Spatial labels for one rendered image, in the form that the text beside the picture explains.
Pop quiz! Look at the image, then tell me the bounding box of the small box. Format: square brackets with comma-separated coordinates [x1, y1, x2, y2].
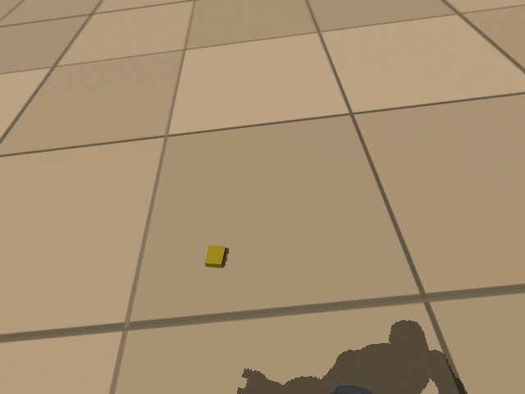
[205, 245, 227, 268]

